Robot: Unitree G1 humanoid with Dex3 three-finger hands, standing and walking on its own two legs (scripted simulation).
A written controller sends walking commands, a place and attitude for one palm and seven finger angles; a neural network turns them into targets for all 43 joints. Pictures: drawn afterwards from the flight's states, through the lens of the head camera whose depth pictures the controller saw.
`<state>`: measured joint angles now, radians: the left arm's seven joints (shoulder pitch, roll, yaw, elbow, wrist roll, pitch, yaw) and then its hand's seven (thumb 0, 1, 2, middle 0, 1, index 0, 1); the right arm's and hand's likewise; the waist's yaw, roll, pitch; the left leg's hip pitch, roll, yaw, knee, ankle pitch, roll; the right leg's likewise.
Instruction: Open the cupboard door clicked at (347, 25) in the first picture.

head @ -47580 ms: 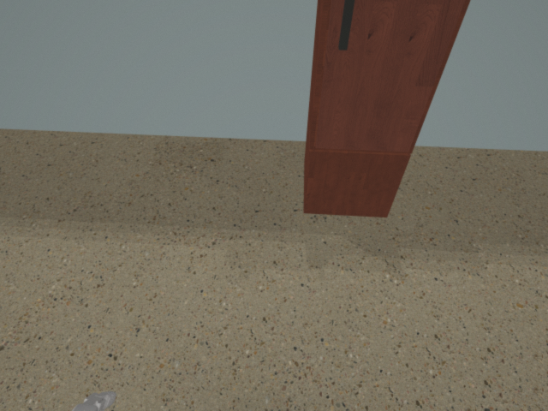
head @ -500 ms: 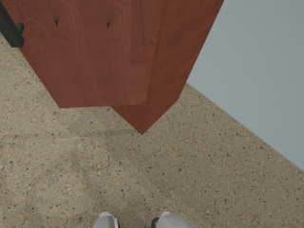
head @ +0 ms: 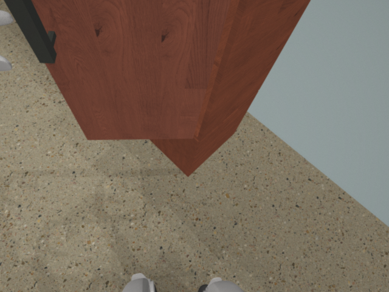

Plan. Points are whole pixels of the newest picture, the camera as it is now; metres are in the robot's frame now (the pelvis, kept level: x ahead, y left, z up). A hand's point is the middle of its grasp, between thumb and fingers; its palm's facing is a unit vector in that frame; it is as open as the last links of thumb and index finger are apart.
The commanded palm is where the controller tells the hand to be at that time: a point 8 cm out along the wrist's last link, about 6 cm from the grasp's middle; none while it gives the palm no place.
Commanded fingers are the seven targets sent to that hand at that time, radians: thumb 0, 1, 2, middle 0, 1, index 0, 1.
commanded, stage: move the hooked fingers beside the handle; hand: left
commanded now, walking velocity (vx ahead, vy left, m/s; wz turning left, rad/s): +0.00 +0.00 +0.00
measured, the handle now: (31, 10) +0.57 +0.22 +0.18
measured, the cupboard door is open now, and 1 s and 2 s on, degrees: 49 49 49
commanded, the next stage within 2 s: slide the fingers in behind the handle in 1.98 s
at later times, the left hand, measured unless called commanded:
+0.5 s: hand out of the picture +0.50 +0.27 +0.18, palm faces +0.00 -1.00 +0.01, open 14.0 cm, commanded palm +0.50 +0.32 +0.17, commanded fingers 0.00 -0.50 0.30 -0.30 -1.20 -0.30 -1.20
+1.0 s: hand out of the picture +0.52 +0.28 +0.18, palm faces +0.00 -1.00 +0.02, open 14.0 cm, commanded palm +0.51 +0.32 +0.17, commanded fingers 0.00 -0.50 0.30 -0.30 -1.20 -0.30 -1.20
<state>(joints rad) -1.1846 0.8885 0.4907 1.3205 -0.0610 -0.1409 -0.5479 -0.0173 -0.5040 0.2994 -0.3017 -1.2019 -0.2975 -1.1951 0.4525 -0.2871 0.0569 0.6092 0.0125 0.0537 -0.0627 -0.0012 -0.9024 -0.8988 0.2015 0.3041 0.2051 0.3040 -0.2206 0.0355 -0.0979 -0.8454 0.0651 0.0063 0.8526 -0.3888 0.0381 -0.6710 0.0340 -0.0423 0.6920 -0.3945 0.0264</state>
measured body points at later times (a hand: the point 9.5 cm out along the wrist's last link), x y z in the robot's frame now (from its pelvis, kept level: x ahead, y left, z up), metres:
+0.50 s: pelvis -0.01 -0.02 +0.00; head +0.10 +0.01 +0.44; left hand +0.50 +0.32 +0.18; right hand -0.03 -0.30 -0.09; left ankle +0.00 +0.08 -0.70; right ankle -0.05 -0.15 -0.70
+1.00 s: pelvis -0.01 -0.02 +0.00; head +0.12 +0.01 +0.43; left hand +0.51 +0.33 +0.18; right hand -0.06 -0.29 -0.09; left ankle +0.00 +0.08 -0.70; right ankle -0.05 -0.15 -0.70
